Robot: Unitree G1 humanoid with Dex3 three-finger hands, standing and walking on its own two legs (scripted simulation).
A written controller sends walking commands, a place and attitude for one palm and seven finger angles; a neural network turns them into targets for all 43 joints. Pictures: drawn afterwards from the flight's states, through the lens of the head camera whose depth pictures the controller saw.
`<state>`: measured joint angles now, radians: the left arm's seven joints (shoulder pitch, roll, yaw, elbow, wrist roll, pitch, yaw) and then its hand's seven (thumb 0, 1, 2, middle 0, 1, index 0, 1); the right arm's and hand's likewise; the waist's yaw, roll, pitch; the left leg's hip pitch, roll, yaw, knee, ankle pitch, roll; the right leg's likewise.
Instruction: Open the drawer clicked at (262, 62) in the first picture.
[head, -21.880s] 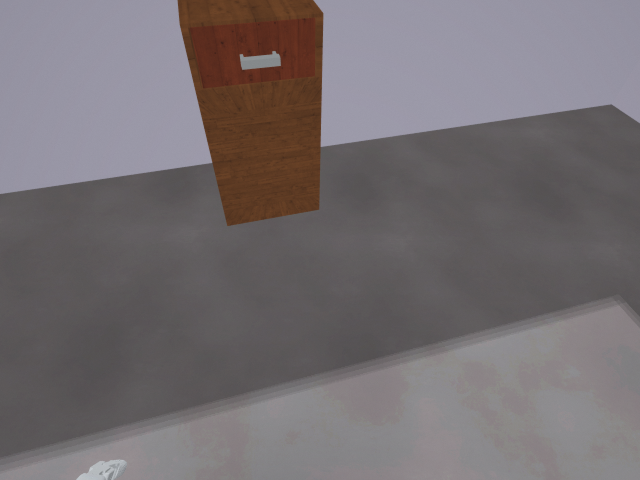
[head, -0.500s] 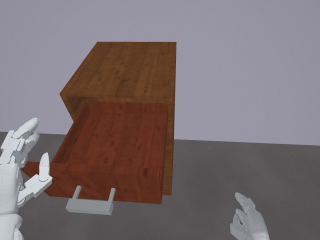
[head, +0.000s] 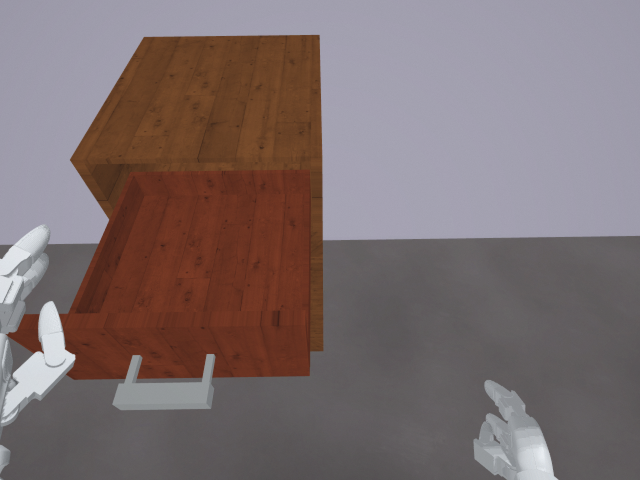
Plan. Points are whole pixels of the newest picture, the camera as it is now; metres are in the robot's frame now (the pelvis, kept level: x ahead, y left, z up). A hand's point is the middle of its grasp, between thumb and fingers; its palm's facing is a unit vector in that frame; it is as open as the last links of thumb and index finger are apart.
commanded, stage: step back with the hand held close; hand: left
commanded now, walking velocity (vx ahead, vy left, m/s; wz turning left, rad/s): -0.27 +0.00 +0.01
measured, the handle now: (169, 378) +0.25 +0.22 -0.05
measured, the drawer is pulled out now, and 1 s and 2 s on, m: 0.30 0.30 0.30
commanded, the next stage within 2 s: stop stepping back and stand still in 0.84 s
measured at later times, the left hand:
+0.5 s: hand out of the picture +0.12 +0.24 +0.16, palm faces +0.43 -0.79 -0.42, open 7.4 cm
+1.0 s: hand out of the picture +0.00 +0.21 +0.16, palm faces +0.35 -0.79 -0.50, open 7.4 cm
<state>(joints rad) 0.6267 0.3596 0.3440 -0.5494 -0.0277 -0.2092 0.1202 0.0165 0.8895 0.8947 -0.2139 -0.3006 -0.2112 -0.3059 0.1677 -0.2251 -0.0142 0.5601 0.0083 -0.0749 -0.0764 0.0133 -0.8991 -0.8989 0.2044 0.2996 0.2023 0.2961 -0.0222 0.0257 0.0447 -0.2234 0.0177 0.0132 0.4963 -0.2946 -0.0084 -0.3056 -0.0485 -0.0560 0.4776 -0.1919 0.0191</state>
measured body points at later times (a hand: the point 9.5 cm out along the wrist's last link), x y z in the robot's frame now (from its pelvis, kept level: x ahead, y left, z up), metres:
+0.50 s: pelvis -0.07 +0.00 -0.01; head -0.06 +0.01 +0.44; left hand +0.09 +0.28 +0.18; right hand +0.09 -0.23 -0.09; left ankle -0.02 +0.12 -0.74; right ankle -0.03 -0.13 -0.72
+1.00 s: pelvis -0.19 -0.03 -0.01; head -0.16 -0.01 +0.44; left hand -0.03 +0.25 +0.18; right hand +0.00 -0.26 -0.08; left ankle -0.19 +0.12 -0.74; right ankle -0.13 -0.12 -0.72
